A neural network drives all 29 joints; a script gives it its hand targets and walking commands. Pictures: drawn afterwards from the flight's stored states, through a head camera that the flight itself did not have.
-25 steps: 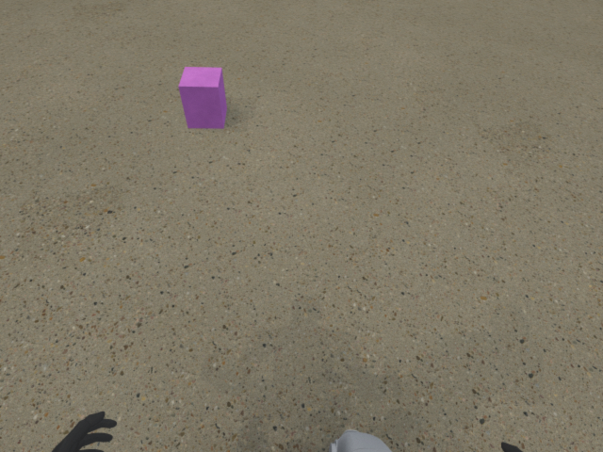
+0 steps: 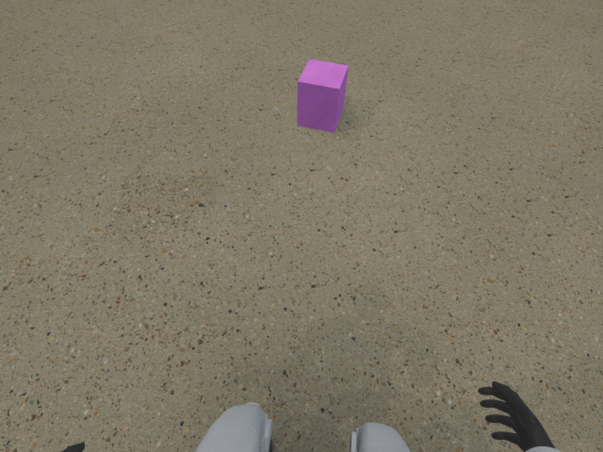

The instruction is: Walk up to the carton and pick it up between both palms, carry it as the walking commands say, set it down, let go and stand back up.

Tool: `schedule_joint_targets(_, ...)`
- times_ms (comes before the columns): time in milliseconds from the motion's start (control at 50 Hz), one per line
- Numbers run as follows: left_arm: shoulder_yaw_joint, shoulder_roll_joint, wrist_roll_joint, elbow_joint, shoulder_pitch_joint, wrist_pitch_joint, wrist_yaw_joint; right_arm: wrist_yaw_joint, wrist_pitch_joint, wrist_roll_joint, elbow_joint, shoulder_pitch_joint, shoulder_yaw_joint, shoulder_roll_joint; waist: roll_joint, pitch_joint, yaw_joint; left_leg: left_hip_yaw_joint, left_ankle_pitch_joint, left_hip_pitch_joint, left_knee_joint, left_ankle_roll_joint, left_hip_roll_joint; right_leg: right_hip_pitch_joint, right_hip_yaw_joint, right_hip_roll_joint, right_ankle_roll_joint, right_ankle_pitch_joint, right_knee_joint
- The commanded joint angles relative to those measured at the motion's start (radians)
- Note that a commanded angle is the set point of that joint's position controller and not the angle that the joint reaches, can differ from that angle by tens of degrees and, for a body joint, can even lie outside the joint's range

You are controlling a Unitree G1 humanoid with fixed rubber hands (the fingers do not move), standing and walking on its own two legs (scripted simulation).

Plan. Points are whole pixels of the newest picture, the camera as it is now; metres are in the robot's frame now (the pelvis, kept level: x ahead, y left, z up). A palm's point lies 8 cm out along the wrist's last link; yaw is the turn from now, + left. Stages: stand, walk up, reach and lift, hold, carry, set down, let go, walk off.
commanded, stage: walk up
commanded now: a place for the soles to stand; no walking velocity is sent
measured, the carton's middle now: (322, 96) +1.71 +0.06 -0.61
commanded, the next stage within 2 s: none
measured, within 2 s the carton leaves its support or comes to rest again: neither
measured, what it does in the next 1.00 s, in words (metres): walks ahead: right foot, then left foot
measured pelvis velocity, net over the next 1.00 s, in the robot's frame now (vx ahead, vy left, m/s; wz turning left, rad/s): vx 0.51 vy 0.03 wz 0.12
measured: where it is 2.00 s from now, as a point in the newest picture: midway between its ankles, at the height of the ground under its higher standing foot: (301, 226)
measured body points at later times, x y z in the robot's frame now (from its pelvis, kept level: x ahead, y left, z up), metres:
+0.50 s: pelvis +0.27 +0.02 -0.01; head +0.28 +0.02 +0.44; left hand +0.26 +0.35 -0.09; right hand +0.45 -0.27 -0.08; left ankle +0.38 +0.15 -0.70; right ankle +0.20 -0.15 -0.68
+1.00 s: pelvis +0.51 +0.03 +0.01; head +0.52 +0.02 +0.46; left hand +0.55 +0.35 -0.07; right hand +0.64 -0.28 -0.09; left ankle +0.57 +0.16 -0.67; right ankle +0.52 -0.11 -0.70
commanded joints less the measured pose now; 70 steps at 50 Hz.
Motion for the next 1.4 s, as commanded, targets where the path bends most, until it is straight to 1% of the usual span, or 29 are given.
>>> schedule_joint_targets(0, 0.074, 0.208, 0.006, -0.16, 0.014, -0.051, -0.001, -0.022, -0.029, -0.001, -0.083, 0.082, -0.118, -0.303, 0.128, -0.12, -0.089, -0.444, -0.218, 0.131, -0.472, 0.262, 0.329, -0.204, 0.047, -0.048, -0.007, 0.019, -0.279)
schedule_joint_targets(100, 0.101, 0.202, 0.022, -0.082, 0.212, -0.057, 0.004, 0.011, -0.031, 0.008, -0.108, -0.055, -0.093, -0.249, 0.131, -0.179, 0.064, -0.175, -0.352, -0.274, -0.188, 0.14, 0.171, 0.367, -0.014, 0.039, -0.038, 0.224, -0.605)
schedule_joint_targets(140, 0.136, 0.35, 0.032, -0.104, 0.258, -0.063, 0.033, 0.02, -0.026, 0.028, -0.159, -0.047, -0.065, -0.159, -0.192, -0.239, 0.123, -0.073, -0.308, -0.49, 0.397, 0.034, -0.037, 0.461, 0.688, -0.338, -0.145, -0.465, -1.061)
schedule_joint_targets(160, 0.138, 0.351, 0.046, -0.133, 0.211, -0.061, 0.056, 0.013, -0.013, 0.024, -0.173, -0.081, -0.083, -0.239, -0.047, -0.132, 0.107, -0.195, -0.257, -0.543, 0.515, 0.018, -0.025, 0.397, 0.808, -0.387, -0.183, -0.554, -1.153)
schedule_joint_targets(260, 0.118, 0.284, 0.047, -0.152, 0.084, -0.091, 0.062, 0.031, -0.042, 0.009, -0.103, 0.011, -0.092, -0.235, -0.105, -0.085, 0.025, -0.138, -0.227, -0.475, 0.321, 0.012, 0.121, 0.355, 0.417, -0.344, -0.249, 0.036, -0.974)
schedule_joint_targets(340, 0.104, 0.264, 0.032, -0.145, 0.017, -0.086, 0.047, 0.05, -0.037, 0.013, -0.082, 0.01, -0.085, -0.193, -0.168, -0.078, 0.001, -0.026, -0.055, -0.2, 0.037, 0.02, 0.092, 0.176, 0.148, -0.241, -0.178, 0.149, -0.937)
schedule_joint_targets(400, 0.087, 0.236, 0.016, -0.149, -0.066, -0.069, 0.024, 0.043, -0.032, 0.011, -0.027, 0.13, -0.095, -0.192, -0.147, -0.093, -0.091, 0.064, 0.128, 0.182, -0.106, 0.031, 0.006, -0.075, -0.019, -0.166, -0.098, 0.082, -0.8)
schedule_joint_targets(420, 0.075, 0.196, 0.013, -0.145, -0.058, -0.065, 0.017, 0.027, -0.029, 0.007, 0.013, 0.253, -0.12, -0.239, -0.036, -0.163, -0.15, 0.027, 0.041, 0.375, -0.118, 0.05, -0.021, -0.157, -0.073, -0.118, -0.067, 0.175, -0.584)
schedule_joint_targets(440, 0.061, 0.137, 0.0, -0.153, -0.039, -0.064, 0.007, 0.004, -0.028, -0.009, 0.03, 0.323, -0.151, -0.318, 0.229, -0.234, -0.207, -0.284, -0.209, 0.492, -0.26, 0.114, 0.144, -0.293, -0.16, -0.015, -0.013, 0.159, -0.246)
schedule_joint_targets(460, 0.058, 0.136, -0.023, -0.208, -0.044, -0.056, 0.001, -0.017, -0.032, -0.012, -0.012, 0.348, -0.16, -0.395, 0.313, -0.307, -0.226, -0.755, -0.478, 0.526, -0.511, 0.259, 0.392, -0.401, -0.081, 0.102, 0.021, -0.086, 0.026)
schedule_joint_targets(480, 0.091, 0.239, -0.015, -0.219, -0.081, -0.035, 0.012, -0.031, -0.027, -0.006, -0.046, 0.291, -0.143, -0.387, 0.149, -0.227, -0.208, -0.824, -0.609, 0.458, -0.562, 0.311, 0.43, -0.423, 0.061, 0.062, 0.013, -0.09, 0.089)
schedule_joint_targets(520, 0.084, 0.229, 0.002, -0.204, -0.094, -0.031, 0.008, -0.049, -0.033, 0.001, -0.056, 0.237, -0.13, -0.364, 0.058, -0.1, -0.172, -0.698, -0.496, 0.342, -0.528, 0.301, 0.424, -0.458, 0.076, 0.023, -0.008, -0.036, 0.095)
schedule_joint_targets(580, 0.084, 0.209, 0.009, -0.147, -0.019, -0.036, 0.008, -0.039, -0.049, 0.001, -0.061, 0.147, -0.117, -0.34, 0.144, -0.086, -0.111, -0.459, -0.315, 0.192, -0.506, 0.265, 0.366, -0.291, 0.091, -0.036, 0.003, 0.046, -0.172)
schedule_joint_targets(660, 0.088, 0.196, 0.011, -0.119, 0.022, -0.031, -0.016, -0.019, -0.049, 0.004, -0.075, 0.072, -0.106, -0.316, 0.218, -0.088, -0.067, -0.297, -0.394, 0.035, -0.482, 0.234, 0.341, -0.102, 0.01, 0.001, 0.001, 0.091, -0.435)
schedule_joint_targets(720, 0.109, 0.194, 0.014, -0.069, 0.157, -0.043, -0.008, 0.003, -0.039, 0.014, -0.071, 0.008, -0.086, -0.259, 0.139, -0.147, 0.031, -0.103, -0.444, -0.235, -0.254, 0.126, 0.223, 0.306, -0.031, 0.073, -0.021, 0.209, -0.605)
schedule_joint_targets(740, 0.126, 0.248, 0.013, -0.043, 0.225, -0.043, 0.004, 0.01, -0.035, 0.017, -0.082, -0.001, -0.074, -0.215, -0.026, -0.18, 0.077, -0.029, -0.448, -0.333, -0.012, 0.082, 0.135, 0.397, 0.119, 0.019, -0.047, -0.015, -0.723)
schedule_joint_targets(760, 0.143, 0.326, 0.024, -0.064, 0.258, -0.048, 0.022, 0.017, -0.03, 0.025, -0.114, -0.013, -0.06, -0.176, -0.223, -0.197, 0.12, 0.014, -0.317, -0.443, 0.348, 0.03, 0.03, 0.429, 0.537, -0.221, -0.118, -0.353, -0.952)
schedule_joint_targets(780, 0.139, 0.344, 0.043, -0.094, 0.213, -0.053, 0.045, 0.014, -0.024, 0.025, -0.141, -0.033, -0.066, -0.215, -0.132, -0.14, 0.106, -0.15, -0.26, -0.493, 0.474, 0.023, 0.0, 0.365, 0.81, -0.328, -0.196, -0.488, -1.115)
schedule_joint_targets(820, 0.13, 0.306, 0.04, -0.133, 0.126, -0.068, 0.067, 0.014, -0.016, 0.023, -0.118, -0.016, -0.086, -0.267, -0.046, -0.061, 0.058, -0.161, -0.191, -0.529, 0.512, 0.03, 0.082, 0.342, 0.695, -0.317, -0.263, -0.303, -1.067)
schedule_joint_targets(900, 0.114, 0.276, 0.032, -0.124, 0.039, -0.079, 0.052, 0.022, -0.039, 0.012, -0.054, 0.063, -0.086, -0.234, -0.157, -0.111, -0.002, -0.103, -0.189, -0.37, 0.265, 0.016, 0.127, 0.28, 0.385, -0.27, -0.233, 0.141, -0.963)
schedule_joint_targets(1020, 0.078, 0.217, 0.009, -0.119, -0.087, -0.054, 0.023, 0.024, -0.033, 0.01, 0.019, 0.229, -0.107, -0.225, -0.104, -0.152, -0.122, 0.044, 0.078, 0.282, -0.141, 0.032, -0.001, -0.129, 0.013, -0.109, -0.078, 0.032, -0.696)
schedule_joint_targets(1040, 0.062, 0.159, 0.007, -0.129, -0.081, -0.048, 0.019, 0.009, -0.029, 0.0, 0.05, 0.315, -0.134, -0.289, 0.099, -0.191, -0.174, -0.147, -0.153, 0.442, -0.204, 0.08, 0.085, -0.288, -0.058, -0.05, -0.038, 0.031, -0.445)
schedule_joint_targets(1060, 0.05, 0.128, -0.019, -0.156, -0.065, -0.048, 0.009, -0.008, -0.029, -0.01, 0.021, 0.327, -0.155, -0.377, 0.312, -0.245, -0.195, -0.586, -0.471, 0.476, -0.447, 0.195, 0.319, -0.397, -0.121, 0.072, 0.018, -0.041, -0.149)
schedule_joint_targets(1080, 0.074, 0.195, -0.012, -0.193, -0.113, -0.035, 0.017, -0.026, -0.031, -0.015, -0.026, 0.3, -0.147, -0.398, 0.22, -0.201, -0.214, -0.806, -0.643, 0.447, -0.563, 0.302, 0.432, -0.481, 0.03, 0.102, 0.018, -0.114, 0.005)
schedule_joint_targets(1120, 0.085, 0.229, -0.003, -0.195, -0.152, -0.019, 0.018, -0.045, -0.042, -0.006, -0.037, 0.267, -0.129, -0.362, 0.08, -0.049, -0.18, -0.705, -0.539, 0.329, -0.547, 0.301, 0.436, -0.507, 0.093, 0.028, 0.011, -0.042, 0.042)
schedule_joint_targets(1200, 0.083, 0.211, 0.001, -0.12, -0.04, -0.033, 0.011, -0.039, -0.055, 0.007, -0.029, 0.18, -0.104, -0.338, 0.173, -0.066, -0.117, -0.418, -0.143, 0.225, -0.487, 0.25, 0.376, -0.32, 0.082, -0.012, 0.019, 0.076, -0.223)
schedule_joint_targets(1340, 0.094, 0.176, 0.013, -0.084, 0.006, -0.038, -0.007, -0.004, -0.044, 0.026, -0.036, 0.089, -0.079, -0.276, 0.181, -0.102, -0.033, -0.116, -0.223, -0.029, -0.344, 0.139, 0.268, 0.153, -0.059, 0.07, 0.004, 0.285, -0.667)
schedule_joint_targets(1360, 0.112, 0.217, 0.014, -0.071, 0.044, -0.038, 0.001, 0.003, -0.039, 0.025, -0.038, 0.093, -0.068, -0.245, 0.097, -0.124, -0.003, -0.094, -0.264, -0.131, -0.224, 0.105, 0.226, 0.291, -0.006, 0.081, -0.015, 0.193, -0.688)
schedule_joint_targets(1380, 0.13, 0.279, 0.02, -0.053, 0.11, -0.04, 0.013, 0.008, -0.044, 0.029, -0.05, 0.082, -0.053, -0.204, -0.064, -0.162, 0.044, -0.003, -0.229, -0.236, 0.051, 0.051, 0.139, 0.382, 0.251, -0.059, -0.082, -0.035, -0.815)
